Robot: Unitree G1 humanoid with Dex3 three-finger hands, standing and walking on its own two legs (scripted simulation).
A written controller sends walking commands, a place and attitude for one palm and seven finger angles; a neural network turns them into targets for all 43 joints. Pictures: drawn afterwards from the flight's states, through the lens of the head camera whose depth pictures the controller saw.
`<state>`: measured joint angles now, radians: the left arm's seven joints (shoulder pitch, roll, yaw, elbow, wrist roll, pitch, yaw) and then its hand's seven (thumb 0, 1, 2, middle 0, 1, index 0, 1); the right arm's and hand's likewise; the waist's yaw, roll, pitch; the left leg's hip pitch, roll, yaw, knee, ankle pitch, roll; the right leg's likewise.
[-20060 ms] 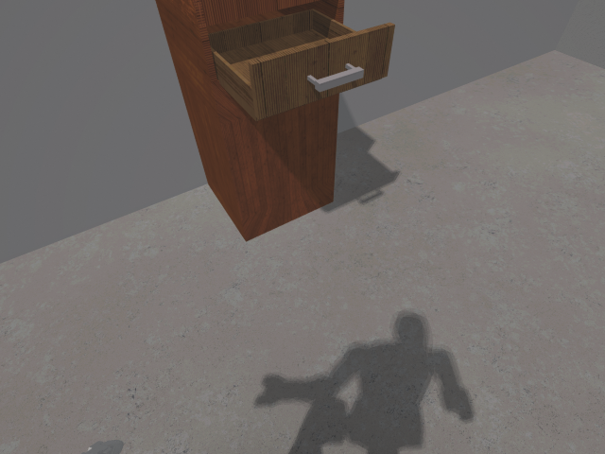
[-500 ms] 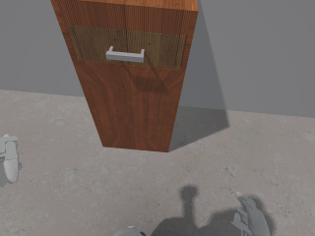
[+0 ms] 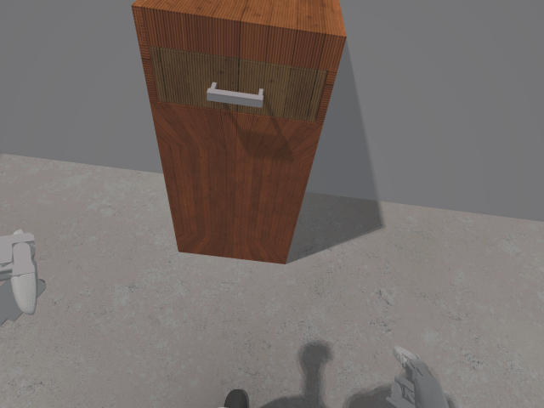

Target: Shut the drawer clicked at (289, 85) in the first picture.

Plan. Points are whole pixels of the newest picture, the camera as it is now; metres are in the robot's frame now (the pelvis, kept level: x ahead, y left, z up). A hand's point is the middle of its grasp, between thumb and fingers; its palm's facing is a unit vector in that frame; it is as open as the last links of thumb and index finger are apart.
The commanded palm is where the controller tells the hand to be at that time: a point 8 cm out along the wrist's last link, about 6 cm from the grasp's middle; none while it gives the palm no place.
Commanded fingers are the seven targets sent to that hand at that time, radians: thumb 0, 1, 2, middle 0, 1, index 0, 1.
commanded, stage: step back with the hand held close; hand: left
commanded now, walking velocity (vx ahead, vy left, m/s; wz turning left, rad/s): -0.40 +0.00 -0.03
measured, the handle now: (236, 93) +0.79 +0.16 +0.04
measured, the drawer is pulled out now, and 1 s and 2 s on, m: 0.00 0.00 0.00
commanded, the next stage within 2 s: stop stepping back and stand still in 0.04 s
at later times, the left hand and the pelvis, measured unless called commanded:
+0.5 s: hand out of the picture +0.03 +0.29 +0.19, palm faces +0.36 -0.88 -0.31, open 3.2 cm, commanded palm +0.01 +0.31 +0.18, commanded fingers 0.00 0.90 0.90 -1.40 -1.60 -1.40 -1.60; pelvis -0.17 +0.06 -0.01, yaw -9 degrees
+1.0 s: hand out of the picture -0.09 +0.33 +0.17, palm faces +0.43 -0.85 -0.30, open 3.2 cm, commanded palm -0.14 +0.36 +0.18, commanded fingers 0.00 0.90 0.90 -1.40 -1.60 -1.40 -1.60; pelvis -0.29 +0.09 -0.02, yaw -4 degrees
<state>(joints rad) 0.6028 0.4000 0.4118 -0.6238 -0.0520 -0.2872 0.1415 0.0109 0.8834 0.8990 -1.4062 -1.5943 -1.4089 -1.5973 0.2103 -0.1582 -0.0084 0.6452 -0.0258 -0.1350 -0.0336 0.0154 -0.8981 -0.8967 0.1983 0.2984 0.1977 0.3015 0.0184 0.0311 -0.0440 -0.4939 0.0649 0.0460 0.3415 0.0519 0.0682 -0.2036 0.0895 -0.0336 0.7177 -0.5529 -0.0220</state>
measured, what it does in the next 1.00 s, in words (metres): walks backwards: right foot, then right foot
